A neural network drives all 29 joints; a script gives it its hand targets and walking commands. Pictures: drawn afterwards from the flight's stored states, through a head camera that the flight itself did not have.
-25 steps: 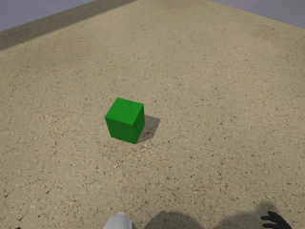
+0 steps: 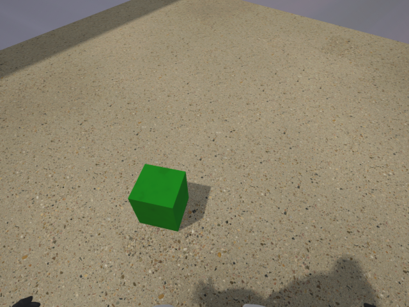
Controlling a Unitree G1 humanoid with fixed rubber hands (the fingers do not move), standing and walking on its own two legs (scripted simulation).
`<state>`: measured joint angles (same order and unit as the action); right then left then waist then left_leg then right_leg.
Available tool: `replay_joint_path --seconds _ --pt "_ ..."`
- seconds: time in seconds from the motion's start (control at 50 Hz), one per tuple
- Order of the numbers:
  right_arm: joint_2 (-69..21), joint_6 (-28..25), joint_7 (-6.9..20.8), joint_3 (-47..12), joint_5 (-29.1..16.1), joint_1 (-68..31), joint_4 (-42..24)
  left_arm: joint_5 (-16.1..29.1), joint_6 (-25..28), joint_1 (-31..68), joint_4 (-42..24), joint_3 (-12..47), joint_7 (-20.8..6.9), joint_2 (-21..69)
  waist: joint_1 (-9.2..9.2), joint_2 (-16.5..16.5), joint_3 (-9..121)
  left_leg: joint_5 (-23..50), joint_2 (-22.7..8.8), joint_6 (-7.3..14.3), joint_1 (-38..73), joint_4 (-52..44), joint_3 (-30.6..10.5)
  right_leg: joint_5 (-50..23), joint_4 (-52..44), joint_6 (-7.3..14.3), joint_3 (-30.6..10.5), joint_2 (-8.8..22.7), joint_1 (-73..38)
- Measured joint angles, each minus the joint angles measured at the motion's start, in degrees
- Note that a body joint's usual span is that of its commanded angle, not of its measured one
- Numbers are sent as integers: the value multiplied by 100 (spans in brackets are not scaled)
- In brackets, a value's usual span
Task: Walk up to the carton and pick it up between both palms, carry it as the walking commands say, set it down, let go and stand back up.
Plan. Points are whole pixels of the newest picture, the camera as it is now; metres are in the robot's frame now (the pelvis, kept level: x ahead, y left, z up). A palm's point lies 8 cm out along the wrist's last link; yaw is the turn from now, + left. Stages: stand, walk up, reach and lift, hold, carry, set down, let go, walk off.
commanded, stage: walk up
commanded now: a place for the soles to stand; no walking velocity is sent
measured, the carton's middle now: (161, 198) +0.70 +0.21 -0.63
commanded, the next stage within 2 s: none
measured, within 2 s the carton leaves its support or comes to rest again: neither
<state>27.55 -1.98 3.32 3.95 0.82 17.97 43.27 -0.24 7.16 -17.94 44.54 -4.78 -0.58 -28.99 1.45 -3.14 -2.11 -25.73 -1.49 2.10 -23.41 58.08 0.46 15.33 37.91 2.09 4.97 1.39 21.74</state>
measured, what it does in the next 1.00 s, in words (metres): walks ahead: left foot, then right foot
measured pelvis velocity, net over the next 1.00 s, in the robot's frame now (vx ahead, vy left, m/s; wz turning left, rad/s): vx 0.28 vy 0.13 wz -0.07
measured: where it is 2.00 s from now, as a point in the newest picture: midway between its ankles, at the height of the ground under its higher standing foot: (144, 292)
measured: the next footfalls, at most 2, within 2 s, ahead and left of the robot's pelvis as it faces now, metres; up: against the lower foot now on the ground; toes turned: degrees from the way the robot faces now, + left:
left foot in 0.22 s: +0.22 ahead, +0.19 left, +0.00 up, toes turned +4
right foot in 0.50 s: +0.32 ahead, -0.02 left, +0.00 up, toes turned -6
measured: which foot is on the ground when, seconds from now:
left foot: up 0.00-0.20, down 0.22-0.52, up 0.54-0.76, down 0.78-1.00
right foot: down 0.00-0.22, up 0.24-0.48, down 0.50-1.00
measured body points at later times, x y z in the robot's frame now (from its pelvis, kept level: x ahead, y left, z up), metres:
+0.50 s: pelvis +0.17 +0.07 +0.00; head +0.18 +0.07 +0.45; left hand +0.28 +0.41 -0.08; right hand +0.22 -0.28 -0.08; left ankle +0.18 +0.19 -0.72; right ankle +0.24 -0.04 -0.71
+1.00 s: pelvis +0.28 +0.13 -0.01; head +0.30 +0.14 +0.44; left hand +0.38 +0.45 -0.12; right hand +0.39 -0.22 -0.09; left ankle +0.34 +0.24 -0.72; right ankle +0.28 -0.02 -0.72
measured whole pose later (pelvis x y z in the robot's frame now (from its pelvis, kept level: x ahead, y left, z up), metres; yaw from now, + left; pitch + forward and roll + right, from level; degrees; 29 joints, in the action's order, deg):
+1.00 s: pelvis +0.28 +0.13 -0.01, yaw -4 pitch -1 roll +0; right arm 25.6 -2.9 -0.4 1.4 0.0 8.0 49.7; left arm -0.3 1.8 -13.4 51.4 -1.0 0.0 -26.1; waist -0.7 1.3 -3.6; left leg -18.2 -3.2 0.0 -23.2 42.9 4.1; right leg 21.2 42.4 -1.3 0.2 2.0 19.4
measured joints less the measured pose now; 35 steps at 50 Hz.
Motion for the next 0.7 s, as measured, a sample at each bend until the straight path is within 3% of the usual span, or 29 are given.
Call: replay_joint_path --seconds 0.06,0.14,0.2,0.24,0.28,0.32,0.42,0.52,0.6,0.64,0.7 --pt "-17 -30 19 -1 27 -139 11 10 -21 -94 -75 -19 21 -63 -147 -78 -2 167 -173 -110 -449 -33 -58 107 -200 -70 23 73 -299" --pt "-22 -37 137 68 9 -399 -31 -25 -29 -295 -126 0 -21 -191 -321 2 -80 571 -360 -160 -610 -1038 42 312 -257 -197 -24 262 -601" --pt "36 -83 202 140 10 -524 -94 -30 -97 -453 -109 56 -54 -263 -405 119 -76 973 -296 -139 -323 -1896 179 675 31 -221 -130 448 -685" --pt "120 -151 161 192 50 -544 -167 -17 -153 -514 -80 105 -45 -250 -395 218 -83 1442 -139 -146 -194 -1987 256 1010 748 -113 -302 577 -493" --pt "118 -196 80 201 23 -530 -212 0 -217 -434 -3 174 19 -161 -339 294 -126 1253 -93 -125 -170 -1721 335 1106 1957 -95 -602 399 -13" --pt "54 -201 8 173 -23 -446 -184 32 -221 -339 42 223 42 -84 -250 403 -140 1036 -52 -90 28 -1813 391 960 2472 -122 -613 295 345" --pt "61 -168 -3 128 -3 -112 -153 -11 -188 -184 50 207 -68 126 28 429 -110 923 -48 -16 484 -2186 488 817 1326 -144 -204 277 576" --pt "152 -82 30 110 -16 187 -170 -68 -79 -96 -14 111 -109 144 166 217 -45 366 -168 -3 611 -1759 478 -16 -94 18 -62 -15 123" --pt "36 -14 -61 -7 -12 120 -87 -28 -31 -107 -122 31 -11 53 2 96 -13 -43 -23 -3 -93 -81 50 73 133 9 -102 -41 24" --pt "3 -49 -84 -37 -5 37 -59 -10 -64 -130 -155 22 8 21 -107 46 -25 36 -98 -60 -337 -48 22 160 17 -42 -123 -4 -147" --pt "-57 -99 -104 -43 -24 -131 -11 -30 -134 -157 -180 54 -5 -70 -265 97 -86 248 -208 -127 -453 -726 124 231 -38 -167 -195 123 -307"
